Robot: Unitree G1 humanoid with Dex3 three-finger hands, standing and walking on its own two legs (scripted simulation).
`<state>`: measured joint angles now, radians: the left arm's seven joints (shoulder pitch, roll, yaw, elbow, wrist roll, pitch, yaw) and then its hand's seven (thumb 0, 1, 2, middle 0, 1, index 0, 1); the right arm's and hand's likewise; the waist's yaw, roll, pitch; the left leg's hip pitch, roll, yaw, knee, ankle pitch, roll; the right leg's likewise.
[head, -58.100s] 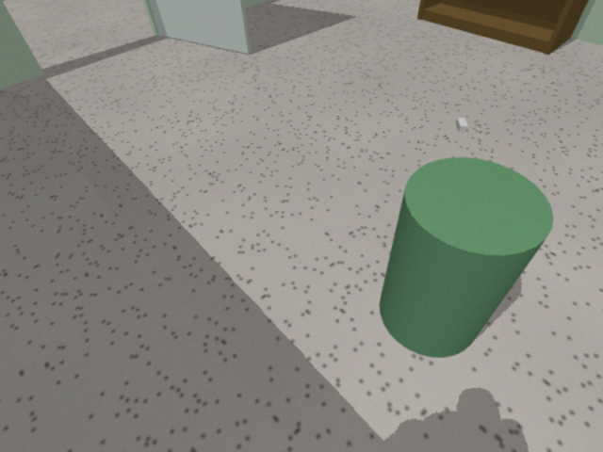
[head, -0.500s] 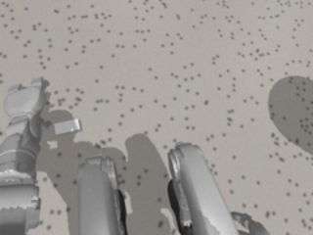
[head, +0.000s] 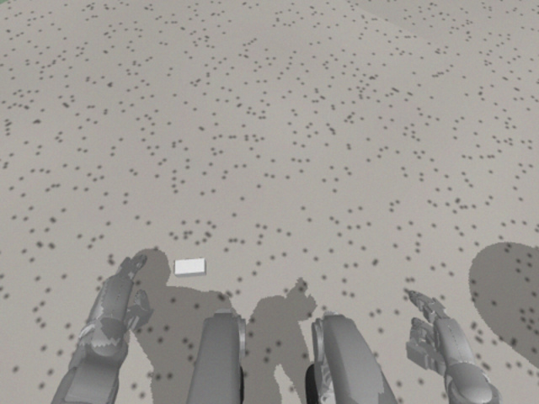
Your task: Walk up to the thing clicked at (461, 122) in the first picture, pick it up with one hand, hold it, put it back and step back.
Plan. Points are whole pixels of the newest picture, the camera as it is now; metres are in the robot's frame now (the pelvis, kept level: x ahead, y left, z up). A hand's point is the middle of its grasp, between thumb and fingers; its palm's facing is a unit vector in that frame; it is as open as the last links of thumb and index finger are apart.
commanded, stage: home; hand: left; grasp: from above
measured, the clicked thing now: (190, 268) +0.48 +0.25 -0.54
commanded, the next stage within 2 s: none
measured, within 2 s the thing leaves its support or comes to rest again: neither
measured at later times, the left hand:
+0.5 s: hand (121, 315) +0.23 +0.18 +0.10, palm faces +0.11 -0.97 -0.20, open 7.4 cm
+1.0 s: hand (114, 333) +0.22 +0.18 +0.11, palm faces +0.10 -0.98 -0.20, open 7.4 cm
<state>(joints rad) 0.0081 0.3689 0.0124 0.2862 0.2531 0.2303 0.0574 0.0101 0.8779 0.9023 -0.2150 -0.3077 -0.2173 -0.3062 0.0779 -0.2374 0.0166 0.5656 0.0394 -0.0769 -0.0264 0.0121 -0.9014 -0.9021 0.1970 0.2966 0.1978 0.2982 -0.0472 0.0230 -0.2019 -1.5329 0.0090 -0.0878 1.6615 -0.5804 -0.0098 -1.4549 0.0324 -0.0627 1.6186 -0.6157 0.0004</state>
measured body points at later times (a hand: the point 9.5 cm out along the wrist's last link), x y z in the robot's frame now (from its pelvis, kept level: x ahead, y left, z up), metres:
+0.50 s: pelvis +0.07 +0.00 +0.15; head +0.10 +0.00 +0.60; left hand +0.23 +0.23 +0.12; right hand +0.22 -0.25 +0.08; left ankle +0.08 +0.12 -0.53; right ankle +0.07 -0.12 -0.53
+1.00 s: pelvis +0.07 +0.00 +0.15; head +0.09 +0.00 +0.60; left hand +0.21 +0.23 +0.12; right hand +0.25 -0.23 +0.10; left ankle +0.08 +0.12 -0.53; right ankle +0.07 -0.12 -0.53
